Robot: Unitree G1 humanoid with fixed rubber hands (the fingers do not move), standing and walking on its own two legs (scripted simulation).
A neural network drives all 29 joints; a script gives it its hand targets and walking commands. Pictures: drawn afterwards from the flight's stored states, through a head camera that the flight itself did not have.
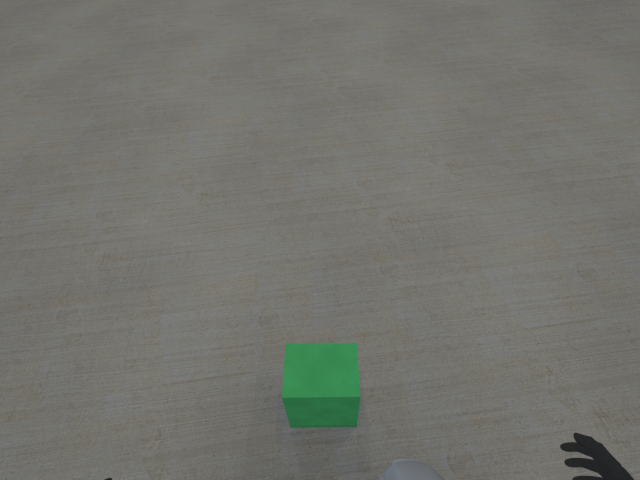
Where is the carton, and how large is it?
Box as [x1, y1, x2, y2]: [282, 343, 359, 427]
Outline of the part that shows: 356,343 285,344 282,399 291,427 356,426 359,403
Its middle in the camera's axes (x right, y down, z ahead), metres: +0.00 +0.40 +1.09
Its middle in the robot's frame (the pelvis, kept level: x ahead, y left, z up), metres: +0.47 +0.03 -0.61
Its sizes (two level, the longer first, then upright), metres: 0.192 0.143 0.239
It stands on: the floor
